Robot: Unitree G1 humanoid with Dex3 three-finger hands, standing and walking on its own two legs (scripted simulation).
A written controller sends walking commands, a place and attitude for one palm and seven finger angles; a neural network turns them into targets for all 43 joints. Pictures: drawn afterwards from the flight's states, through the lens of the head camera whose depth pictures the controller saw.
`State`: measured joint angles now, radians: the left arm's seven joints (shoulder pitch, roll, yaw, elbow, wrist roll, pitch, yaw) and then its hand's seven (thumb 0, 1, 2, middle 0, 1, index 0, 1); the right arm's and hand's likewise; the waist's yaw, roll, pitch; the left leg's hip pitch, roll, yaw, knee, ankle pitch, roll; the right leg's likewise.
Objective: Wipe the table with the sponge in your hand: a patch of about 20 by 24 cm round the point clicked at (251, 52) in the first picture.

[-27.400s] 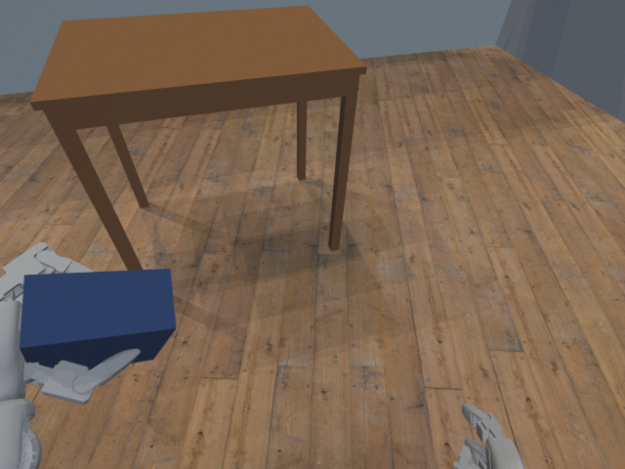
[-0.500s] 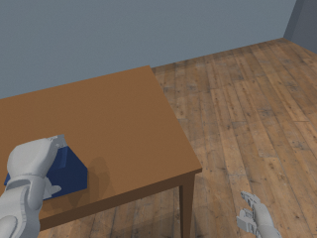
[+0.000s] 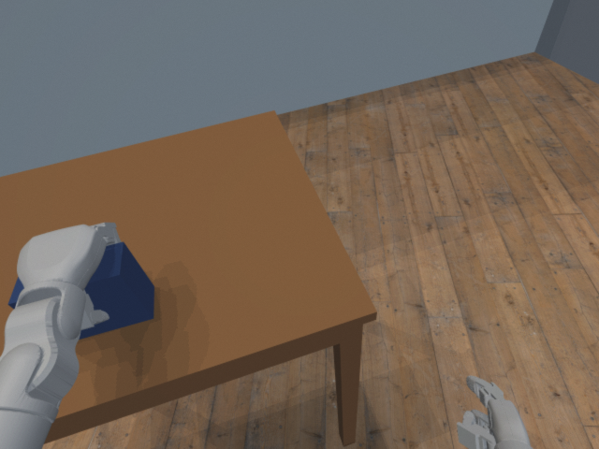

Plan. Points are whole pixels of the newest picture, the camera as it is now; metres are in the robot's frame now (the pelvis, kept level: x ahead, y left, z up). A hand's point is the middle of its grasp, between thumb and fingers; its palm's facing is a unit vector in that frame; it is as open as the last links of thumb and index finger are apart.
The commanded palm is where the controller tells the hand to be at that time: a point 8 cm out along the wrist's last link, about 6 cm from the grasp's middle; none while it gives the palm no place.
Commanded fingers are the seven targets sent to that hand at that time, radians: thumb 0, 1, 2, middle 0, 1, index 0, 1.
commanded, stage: wipe forward along the first lane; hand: left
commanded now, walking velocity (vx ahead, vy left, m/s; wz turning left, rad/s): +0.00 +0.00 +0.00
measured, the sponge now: (97, 301) +0.27 +0.33 +0.06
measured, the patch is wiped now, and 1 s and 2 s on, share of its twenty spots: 0.10 0.50 0.50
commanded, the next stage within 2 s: slide across to the middle lane in 0.98 s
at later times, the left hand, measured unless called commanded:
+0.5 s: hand (88, 245) +0.33 +0.36 +0.10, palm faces -0.08 +0.01 -1.00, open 9.6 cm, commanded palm +0.31 +0.35 +0.13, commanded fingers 0.00 0.10 1.30 -1.20 -1.60 -1.20 -1.60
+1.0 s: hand (90, 220) +0.38 +0.38 +0.10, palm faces -0.11 +0.02 -0.99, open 9.6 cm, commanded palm +0.37 +0.38 +0.13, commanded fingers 0.00 0.10 1.30 -1.20 -1.60 -1.20 -1.60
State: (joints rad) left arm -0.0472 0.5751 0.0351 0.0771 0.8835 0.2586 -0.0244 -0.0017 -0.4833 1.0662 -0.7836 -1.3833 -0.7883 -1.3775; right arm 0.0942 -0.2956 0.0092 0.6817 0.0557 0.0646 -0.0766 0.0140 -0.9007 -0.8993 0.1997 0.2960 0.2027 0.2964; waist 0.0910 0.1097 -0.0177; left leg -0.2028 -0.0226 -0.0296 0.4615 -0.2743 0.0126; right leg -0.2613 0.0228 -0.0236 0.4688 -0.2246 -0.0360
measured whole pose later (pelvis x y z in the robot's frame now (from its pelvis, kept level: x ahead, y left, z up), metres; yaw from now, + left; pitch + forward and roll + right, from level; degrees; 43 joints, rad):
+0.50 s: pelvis +0.00 +0.00 +0.00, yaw +0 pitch +5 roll +0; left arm -0.31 0.66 0.07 0.43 0.91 0.13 -0.05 0.00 -0.49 1.07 -0.79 -1.39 -0.79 -1.38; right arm 0.17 -0.31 0.00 0.68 0.07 0.09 -0.07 0.01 -0.90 -0.90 0.20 0.30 0.20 0.30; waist 0.05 0.09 -0.05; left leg -0.31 -0.02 -0.03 0.52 -0.29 0.02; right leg -0.35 0.03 -0.03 0.49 -0.23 -0.03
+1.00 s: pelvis +0.01 +0.02 +0.00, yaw +0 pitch +8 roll -1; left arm -0.52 0.69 0.05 0.66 0.95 0.05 -0.03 0.01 -0.50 1.08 -0.79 -1.39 -0.80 -1.39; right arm 0.22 -0.31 -0.01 0.68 0.08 0.12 -0.05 0.01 -0.90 -0.90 0.20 0.30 0.20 0.30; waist 0.03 0.07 -0.07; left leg -0.37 -0.04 -0.03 0.53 -0.31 0.04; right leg -0.40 0.01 -0.02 0.48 -0.23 -0.01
